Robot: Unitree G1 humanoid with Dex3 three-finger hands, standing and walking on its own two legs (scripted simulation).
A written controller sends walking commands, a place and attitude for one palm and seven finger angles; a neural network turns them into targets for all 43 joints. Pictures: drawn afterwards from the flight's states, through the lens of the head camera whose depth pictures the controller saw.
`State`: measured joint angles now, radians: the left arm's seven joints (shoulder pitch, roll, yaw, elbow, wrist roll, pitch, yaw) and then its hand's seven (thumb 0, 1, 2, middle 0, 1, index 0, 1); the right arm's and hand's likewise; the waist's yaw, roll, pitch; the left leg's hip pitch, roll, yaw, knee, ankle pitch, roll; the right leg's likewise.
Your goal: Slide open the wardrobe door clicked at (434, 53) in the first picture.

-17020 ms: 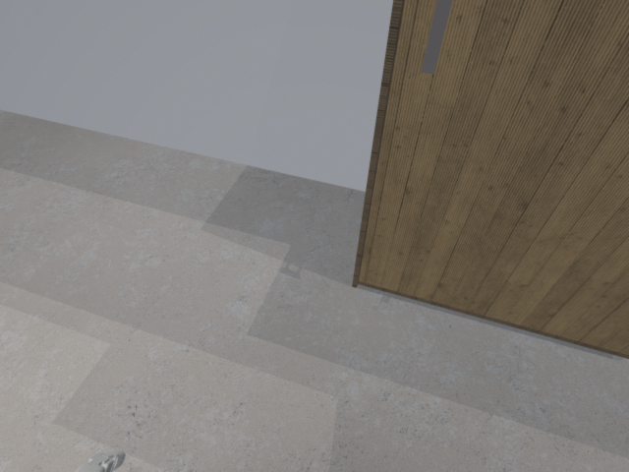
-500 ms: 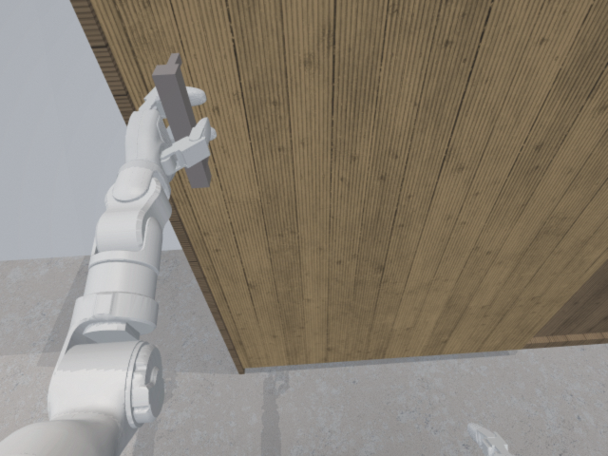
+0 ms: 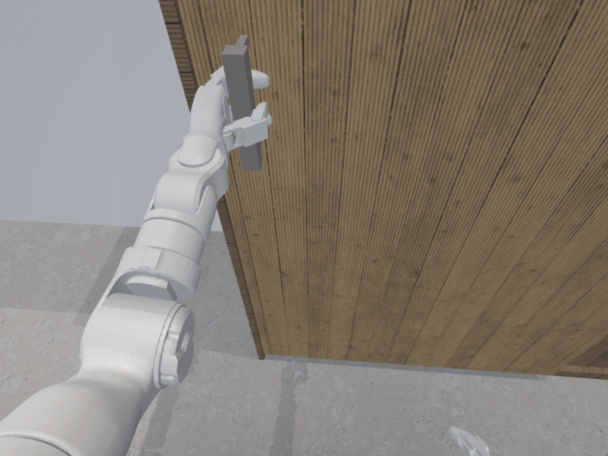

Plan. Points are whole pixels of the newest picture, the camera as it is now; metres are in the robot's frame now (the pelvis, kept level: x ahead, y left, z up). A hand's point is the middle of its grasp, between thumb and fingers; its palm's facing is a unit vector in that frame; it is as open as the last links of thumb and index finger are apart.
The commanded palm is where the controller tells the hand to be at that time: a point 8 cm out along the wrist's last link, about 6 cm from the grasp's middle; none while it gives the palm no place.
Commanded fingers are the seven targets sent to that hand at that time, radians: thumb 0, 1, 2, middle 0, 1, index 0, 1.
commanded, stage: tug the door sideways, standing still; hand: left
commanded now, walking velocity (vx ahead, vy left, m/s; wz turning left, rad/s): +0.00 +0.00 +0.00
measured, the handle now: (248, 106) +0.51 +0.11 +0.21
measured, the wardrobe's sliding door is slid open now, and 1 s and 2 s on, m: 0.00 0.04 0.26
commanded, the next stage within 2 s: step sideways, sliding the door along in 0.44 s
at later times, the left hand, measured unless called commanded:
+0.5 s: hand (278, 125) +0.46 +0.06 +0.22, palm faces +0.03 -1.00 -0.04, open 6.0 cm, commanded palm +0.44 +0.06 +0.21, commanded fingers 0.00 0.90 0.90 -0.45 -1.40 -0.45 -1.40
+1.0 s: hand (290, 127) +0.47 +0.05 +0.21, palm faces +0.12 -0.99 -0.09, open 6.2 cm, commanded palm +0.45 +0.04 +0.21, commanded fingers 0.00 0.90 0.90 -0.45 -1.40 -0.45 -1.40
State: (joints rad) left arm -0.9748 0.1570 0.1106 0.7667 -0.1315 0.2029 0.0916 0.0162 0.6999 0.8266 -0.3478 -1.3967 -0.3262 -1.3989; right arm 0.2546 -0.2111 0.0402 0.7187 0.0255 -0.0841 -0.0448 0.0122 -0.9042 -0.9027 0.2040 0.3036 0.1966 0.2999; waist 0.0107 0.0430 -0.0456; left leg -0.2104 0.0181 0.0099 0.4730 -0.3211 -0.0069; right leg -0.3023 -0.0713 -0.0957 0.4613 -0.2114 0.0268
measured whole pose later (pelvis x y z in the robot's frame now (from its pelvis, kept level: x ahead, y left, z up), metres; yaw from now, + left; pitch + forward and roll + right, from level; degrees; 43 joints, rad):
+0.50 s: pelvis -0.01 -0.01 +0.00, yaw +1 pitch +4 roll +0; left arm -1.05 0.14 0.06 0.89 -0.15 0.11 0.14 0.00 0.70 0.81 -0.38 -1.40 -0.31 -1.40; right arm 0.32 -0.24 0.02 0.79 0.02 -0.19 -0.02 0.01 -0.91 -0.90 0.20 0.30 0.20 0.30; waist 0.00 0.04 -0.05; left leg -0.27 0.02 0.00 0.52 -0.32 -0.01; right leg -0.36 -0.08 -0.10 0.51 -0.22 0.02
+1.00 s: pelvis +0.00 -0.08 -0.01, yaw +4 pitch -1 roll +2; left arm -0.92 0.21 0.09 0.50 -0.10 -0.05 0.11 -0.06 0.66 0.85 -0.47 -1.40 -0.28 -1.40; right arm 0.19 -0.22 0.00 0.75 0.02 -0.09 -0.09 0.02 -0.91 -0.90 0.20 0.30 0.20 0.30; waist 0.02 0.01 0.23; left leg -0.36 0.03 0.07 0.85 -0.45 -0.03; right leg -0.27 -0.03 -0.15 0.60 -0.32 -0.08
